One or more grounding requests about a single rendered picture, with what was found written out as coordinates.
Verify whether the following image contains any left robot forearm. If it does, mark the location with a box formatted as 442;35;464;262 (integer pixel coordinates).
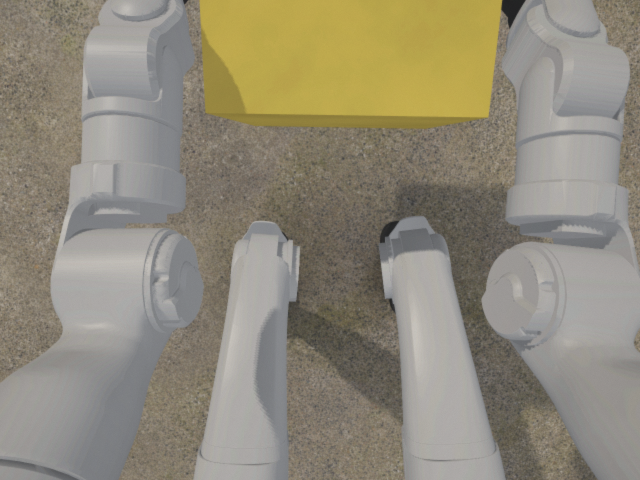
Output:
50;0;195;316

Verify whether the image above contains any right robot forearm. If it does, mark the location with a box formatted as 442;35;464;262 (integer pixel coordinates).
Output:
501;0;640;278

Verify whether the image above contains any robot left shin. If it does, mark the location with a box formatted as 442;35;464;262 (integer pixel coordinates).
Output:
230;221;288;282

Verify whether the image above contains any left robot upper arm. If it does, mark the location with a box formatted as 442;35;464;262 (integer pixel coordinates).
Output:
0;228;204;480

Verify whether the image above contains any right robot upper arm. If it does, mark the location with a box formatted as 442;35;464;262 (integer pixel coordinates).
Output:
481;242;640;480

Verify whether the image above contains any robot right shin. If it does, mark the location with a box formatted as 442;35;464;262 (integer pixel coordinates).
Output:
389;216;452;272

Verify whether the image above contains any right robot hand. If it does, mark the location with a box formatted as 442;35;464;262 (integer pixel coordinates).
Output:
501;0;526;28

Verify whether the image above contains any robot shin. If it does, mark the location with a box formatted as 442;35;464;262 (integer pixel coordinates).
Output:
389;216;452;272
230;221;288;282

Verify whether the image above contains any carton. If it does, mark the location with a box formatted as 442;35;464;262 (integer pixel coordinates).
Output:
199;0;502;129

